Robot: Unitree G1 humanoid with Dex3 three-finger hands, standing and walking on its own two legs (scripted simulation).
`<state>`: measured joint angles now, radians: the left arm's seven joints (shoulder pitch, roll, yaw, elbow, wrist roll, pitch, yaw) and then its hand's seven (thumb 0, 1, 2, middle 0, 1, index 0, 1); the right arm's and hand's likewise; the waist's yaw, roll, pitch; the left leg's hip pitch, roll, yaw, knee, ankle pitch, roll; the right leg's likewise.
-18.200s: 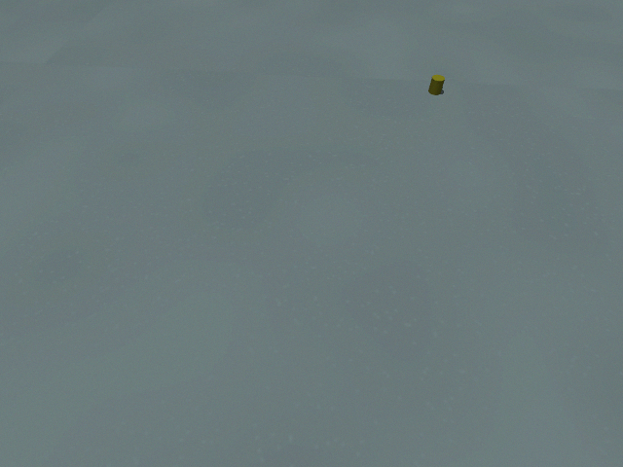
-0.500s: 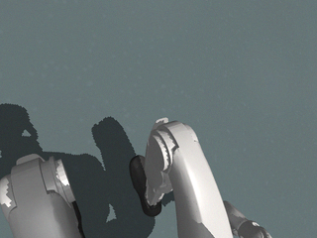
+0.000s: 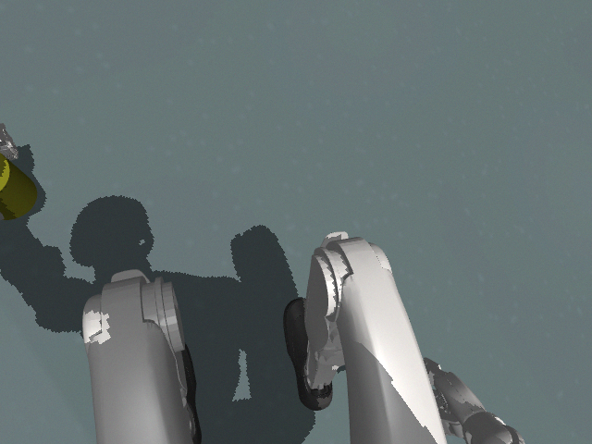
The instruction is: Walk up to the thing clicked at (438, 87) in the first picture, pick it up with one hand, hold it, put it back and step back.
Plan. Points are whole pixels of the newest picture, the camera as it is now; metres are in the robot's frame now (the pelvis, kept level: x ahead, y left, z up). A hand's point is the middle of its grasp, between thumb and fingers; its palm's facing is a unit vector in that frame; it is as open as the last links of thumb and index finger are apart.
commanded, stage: settle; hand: left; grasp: from above
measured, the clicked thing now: out of the picture +0.45 +0.36 -0.21
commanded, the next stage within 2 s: lift in 0.14 s
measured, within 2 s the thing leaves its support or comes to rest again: neither
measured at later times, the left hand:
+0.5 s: hand out of the picture +0.44 +0.34 -0.11, palm faces -0.49 -0.09 -0.87, open 10.1 cm
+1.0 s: hand out of the picture +0.38 +0.32 +0.06, palm faces -0.43 -0.12 -0.90, open 10.1 cm
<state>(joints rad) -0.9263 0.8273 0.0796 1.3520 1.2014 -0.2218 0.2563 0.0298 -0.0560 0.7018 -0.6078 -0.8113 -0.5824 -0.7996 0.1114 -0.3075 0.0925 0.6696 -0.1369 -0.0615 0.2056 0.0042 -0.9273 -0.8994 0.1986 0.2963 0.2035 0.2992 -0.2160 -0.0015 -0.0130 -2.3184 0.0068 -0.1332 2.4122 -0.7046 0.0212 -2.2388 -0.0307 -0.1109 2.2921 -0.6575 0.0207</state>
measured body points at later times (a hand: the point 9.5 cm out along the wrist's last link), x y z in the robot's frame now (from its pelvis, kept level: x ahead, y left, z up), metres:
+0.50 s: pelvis -0.01 +0.00 +0.03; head +0.23 +0.07 +0.41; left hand +0.46 +0.34 -0.06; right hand +0.05 -0.27 -0.08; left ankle +0.07 +0.12 -0.30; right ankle +0.11 -0.12 -0.30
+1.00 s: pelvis +0.00 +0.00 +0.15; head +0.17 +0.05 +0.56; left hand +0.40 +0.32 +0.11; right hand +0.14 -0.26 +0.03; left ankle +0.07 +0.12 -0.30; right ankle +0.11 -0.12 -0.30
